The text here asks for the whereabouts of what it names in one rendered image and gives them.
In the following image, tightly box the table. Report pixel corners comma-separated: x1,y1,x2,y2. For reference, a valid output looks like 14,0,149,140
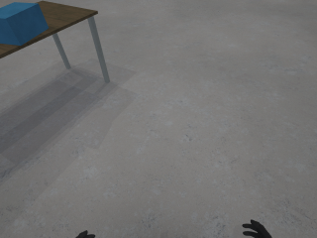
0,1,110,83

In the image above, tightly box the robot right hand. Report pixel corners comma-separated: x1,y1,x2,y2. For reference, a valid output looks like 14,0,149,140
242,219,272,238

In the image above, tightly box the carton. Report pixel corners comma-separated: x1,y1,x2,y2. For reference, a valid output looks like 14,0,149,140
0,2,49,46

